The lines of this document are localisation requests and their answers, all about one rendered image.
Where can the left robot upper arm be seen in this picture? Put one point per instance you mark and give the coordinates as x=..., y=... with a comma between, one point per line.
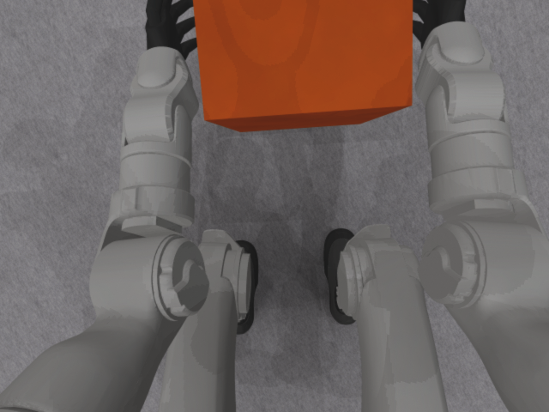
x=142, y=292

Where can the carton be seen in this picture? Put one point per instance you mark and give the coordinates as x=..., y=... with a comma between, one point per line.
x=288, y=64

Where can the left robot hand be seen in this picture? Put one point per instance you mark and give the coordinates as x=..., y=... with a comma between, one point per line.
x=161, y=27

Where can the right robot foot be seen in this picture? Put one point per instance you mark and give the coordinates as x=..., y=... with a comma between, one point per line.
x=334, y=244

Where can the robot left forearm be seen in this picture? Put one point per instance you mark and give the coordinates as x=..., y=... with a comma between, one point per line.
x=154, y=197

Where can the right robot hand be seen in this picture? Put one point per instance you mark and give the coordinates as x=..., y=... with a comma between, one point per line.
x=435, y=13

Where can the robot right forearm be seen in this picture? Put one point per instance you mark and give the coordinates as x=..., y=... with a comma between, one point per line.
x=468, y=131

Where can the robot left thigh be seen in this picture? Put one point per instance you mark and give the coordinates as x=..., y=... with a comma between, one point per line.
x=199, y=373

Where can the right robot upper arm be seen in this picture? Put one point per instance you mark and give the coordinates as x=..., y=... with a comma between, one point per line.
x=493, y=278

